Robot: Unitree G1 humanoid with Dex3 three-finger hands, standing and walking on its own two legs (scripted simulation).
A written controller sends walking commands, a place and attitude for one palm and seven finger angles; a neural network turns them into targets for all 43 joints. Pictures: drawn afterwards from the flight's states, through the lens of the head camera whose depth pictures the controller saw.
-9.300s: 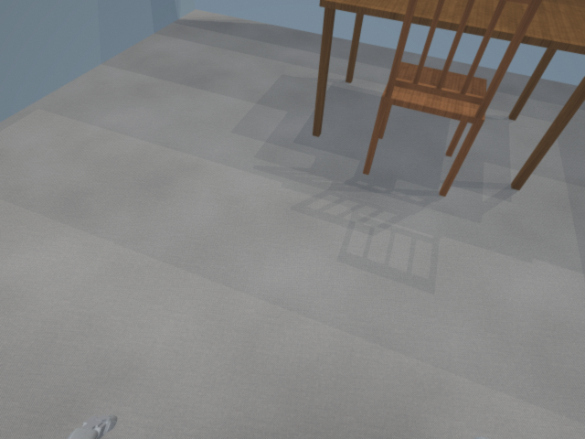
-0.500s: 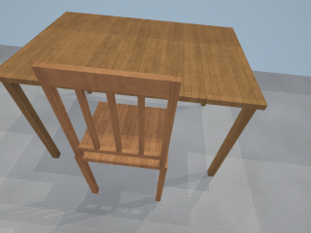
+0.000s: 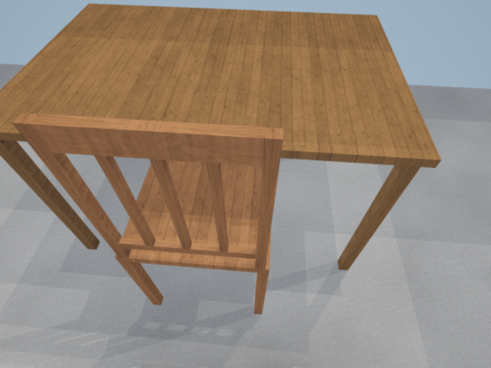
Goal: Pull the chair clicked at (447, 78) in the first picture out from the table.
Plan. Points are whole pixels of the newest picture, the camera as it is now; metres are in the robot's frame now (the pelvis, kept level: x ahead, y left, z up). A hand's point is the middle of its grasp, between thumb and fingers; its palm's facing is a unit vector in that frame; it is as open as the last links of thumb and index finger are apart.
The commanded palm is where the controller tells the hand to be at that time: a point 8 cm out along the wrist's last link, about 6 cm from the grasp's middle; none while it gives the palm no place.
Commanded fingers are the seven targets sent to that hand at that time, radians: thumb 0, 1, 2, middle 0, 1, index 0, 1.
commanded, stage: come to a stop and stand still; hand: left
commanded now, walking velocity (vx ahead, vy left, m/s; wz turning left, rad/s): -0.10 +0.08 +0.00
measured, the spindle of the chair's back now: (175, 209) +0.43 +0.16 -0.06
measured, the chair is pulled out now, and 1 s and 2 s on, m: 0.00 0.00 0.00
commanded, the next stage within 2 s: look again from close up in 1.26 s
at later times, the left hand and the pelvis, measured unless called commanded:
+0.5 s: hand out of the picture -0.01 +0.24 -0.15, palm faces -0.02 -0.96 -0.29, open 7.4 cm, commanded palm none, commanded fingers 0.00 0.90 0.90 -0.20 -0.30 -0.20 -0.30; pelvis -0.01 +0.04 +0.00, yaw -2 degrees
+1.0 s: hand out of the picture +0.06 +0.19 -0.15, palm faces -0.06 -0.97 -0.25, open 7.3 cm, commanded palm none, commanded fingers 0.00 0.90 0.90 -0.20 -0.30 -0.20 -0.30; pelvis +0.03 +0.01 +0.01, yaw -2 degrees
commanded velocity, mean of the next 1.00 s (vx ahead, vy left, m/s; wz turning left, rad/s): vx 0.00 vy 0.00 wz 0.00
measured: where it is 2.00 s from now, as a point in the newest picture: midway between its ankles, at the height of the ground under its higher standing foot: outside the picture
